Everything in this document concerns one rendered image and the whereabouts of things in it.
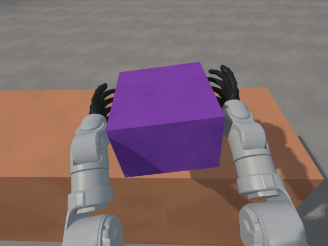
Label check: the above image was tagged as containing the left robot forearm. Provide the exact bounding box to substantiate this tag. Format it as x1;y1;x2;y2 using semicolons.
62;114;114;246

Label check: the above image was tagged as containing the carton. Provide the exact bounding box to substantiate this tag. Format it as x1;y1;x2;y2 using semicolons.
106;62;225;177

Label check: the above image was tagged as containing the left robot hand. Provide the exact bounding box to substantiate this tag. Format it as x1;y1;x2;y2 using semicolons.
89;83;115;123

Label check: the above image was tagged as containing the robot right upper arm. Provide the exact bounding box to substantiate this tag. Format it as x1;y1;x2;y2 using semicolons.
239;200;310;246

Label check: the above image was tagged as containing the right robot hand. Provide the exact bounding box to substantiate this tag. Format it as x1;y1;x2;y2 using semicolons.
207;65;240;108

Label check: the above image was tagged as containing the robot left upper arm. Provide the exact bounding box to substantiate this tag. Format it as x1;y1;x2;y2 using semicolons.
63;213;125;246

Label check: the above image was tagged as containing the right robot forearm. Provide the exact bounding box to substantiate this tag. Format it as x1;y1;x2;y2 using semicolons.
222;99;306;239

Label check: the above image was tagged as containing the pedestal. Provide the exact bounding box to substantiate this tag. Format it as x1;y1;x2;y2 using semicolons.
0;87;324;246

